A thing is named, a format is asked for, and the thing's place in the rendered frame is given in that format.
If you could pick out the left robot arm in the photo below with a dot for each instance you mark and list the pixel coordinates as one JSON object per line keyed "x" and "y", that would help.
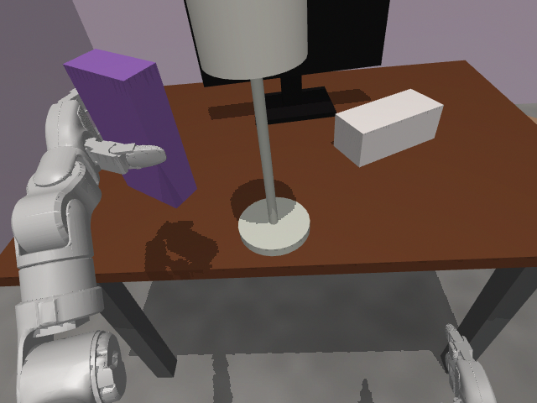
{"x": 54, "y": 250}

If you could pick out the right robot hand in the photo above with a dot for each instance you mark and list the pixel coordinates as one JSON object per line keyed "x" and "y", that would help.
{"x": 467, "y": 377}

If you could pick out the left robot hand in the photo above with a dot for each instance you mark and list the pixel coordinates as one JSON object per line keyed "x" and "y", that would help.
{"x": 67, "y": 124}

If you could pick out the table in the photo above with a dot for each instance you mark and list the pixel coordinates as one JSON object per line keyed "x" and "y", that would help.
{"x": 465, "y": 200}

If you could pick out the desk lamp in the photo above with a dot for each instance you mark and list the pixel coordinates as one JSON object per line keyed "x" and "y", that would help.
{"x": 250, "y": 40}

